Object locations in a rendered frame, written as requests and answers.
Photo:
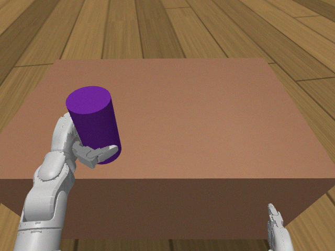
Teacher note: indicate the left robot hand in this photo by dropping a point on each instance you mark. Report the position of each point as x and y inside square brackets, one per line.
[65, 138]

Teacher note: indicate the can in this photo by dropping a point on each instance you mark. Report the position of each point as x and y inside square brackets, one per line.
[92, 113]

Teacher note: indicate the right robot hand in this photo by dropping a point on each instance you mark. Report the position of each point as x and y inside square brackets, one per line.
[278, 237]

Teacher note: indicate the left robot arm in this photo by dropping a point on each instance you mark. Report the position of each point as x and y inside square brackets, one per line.
[44, 209]

